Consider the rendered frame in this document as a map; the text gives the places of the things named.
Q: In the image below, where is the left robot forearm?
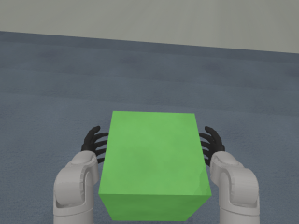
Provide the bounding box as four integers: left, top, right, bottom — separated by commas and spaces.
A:
53, 150, 99, 224

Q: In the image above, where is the right robot forearm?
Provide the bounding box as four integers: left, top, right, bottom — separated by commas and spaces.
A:
209, 151, 260, 224

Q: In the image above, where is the left robot hand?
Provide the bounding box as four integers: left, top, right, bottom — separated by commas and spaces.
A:
81, 125, 109, 164

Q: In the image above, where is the right robot hand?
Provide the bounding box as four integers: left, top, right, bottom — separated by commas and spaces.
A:
199, 126, 225, 167

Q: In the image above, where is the carton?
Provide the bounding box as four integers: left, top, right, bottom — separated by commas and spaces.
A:
98, 111, 212, 221

